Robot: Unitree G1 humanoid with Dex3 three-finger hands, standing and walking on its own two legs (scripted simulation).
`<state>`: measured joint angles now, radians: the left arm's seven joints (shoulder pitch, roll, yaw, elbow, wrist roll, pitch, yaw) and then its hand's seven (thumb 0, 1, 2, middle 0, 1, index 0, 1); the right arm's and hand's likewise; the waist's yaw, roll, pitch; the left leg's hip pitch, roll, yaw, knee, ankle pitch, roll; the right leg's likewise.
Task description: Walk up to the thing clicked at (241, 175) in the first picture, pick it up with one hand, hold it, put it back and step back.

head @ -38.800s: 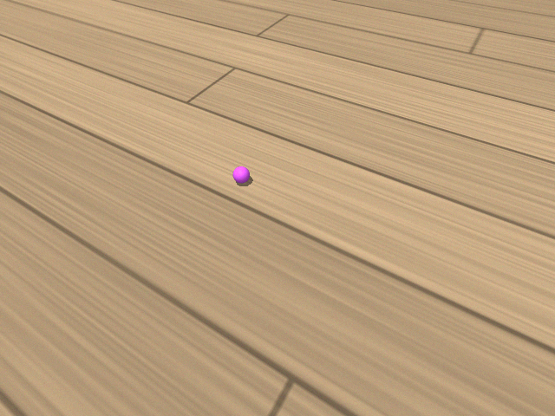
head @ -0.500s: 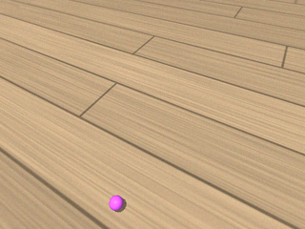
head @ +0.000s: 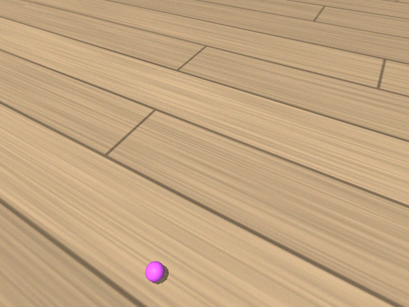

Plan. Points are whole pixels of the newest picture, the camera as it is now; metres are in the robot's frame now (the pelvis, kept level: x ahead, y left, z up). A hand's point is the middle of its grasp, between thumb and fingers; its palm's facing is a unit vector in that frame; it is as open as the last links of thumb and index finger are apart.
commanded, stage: stand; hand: left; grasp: from above
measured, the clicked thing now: (154, 271) +0.42 +0.25 -0.74
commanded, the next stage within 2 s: step back in 0.64 s
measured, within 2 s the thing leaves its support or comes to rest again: neither
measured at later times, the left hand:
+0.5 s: hand out of the picture +0.07 +0.24 -0.16, palm faces -0.01 -0.94 -0.34, open 7.4 cm
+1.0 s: hand out of the picture +0.09 +0.31 -0.19, palm faces -0.02 -0.93 -0.37, open 7.4 cm
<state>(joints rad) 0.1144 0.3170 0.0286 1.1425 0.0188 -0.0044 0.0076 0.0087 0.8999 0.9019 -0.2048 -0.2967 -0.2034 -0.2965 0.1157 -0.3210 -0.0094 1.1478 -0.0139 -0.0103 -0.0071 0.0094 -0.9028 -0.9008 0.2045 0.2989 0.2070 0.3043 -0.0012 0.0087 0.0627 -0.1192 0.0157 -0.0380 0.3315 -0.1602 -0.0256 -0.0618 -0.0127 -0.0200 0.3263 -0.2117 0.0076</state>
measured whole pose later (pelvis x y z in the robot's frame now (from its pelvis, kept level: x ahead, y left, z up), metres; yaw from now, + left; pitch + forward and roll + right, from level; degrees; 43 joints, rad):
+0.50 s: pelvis +0.00 +0.00 +0.00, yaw +0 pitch -3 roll +0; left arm 0.12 0.33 0.02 1.14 0.02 -0.01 0.00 0.01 0.90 0.90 -0.20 -0.30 -0.20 -0.30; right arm 0.12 -0.33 0.00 1.15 -0.01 -0.01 0.00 0.01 -0.90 -0.90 0.20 0.30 0.21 0.30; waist -0.01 0.01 0.06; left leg -0.12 0.02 -0.04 0.32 -0.16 -0.03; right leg -0.06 -0.01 -0.02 0.32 -0.21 0.00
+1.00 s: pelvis -0.06 +0.04 -0.03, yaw +1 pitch -2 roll -1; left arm 0.00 0.41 0.08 0.91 0.01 0.06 0.02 0.01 0.90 0.90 -0.20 -0.30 -0.20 -0.30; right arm 0.13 -0.38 -0.07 0.94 -0.02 0.03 0.01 0.01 -0.90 -0.90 0.20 0.30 0.21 0.30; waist -0.03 -0.05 0.23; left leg -0.29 -0.04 -0.02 0.68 -0.35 0.04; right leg -0.41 0.01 0.11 0.88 -0.51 -0.02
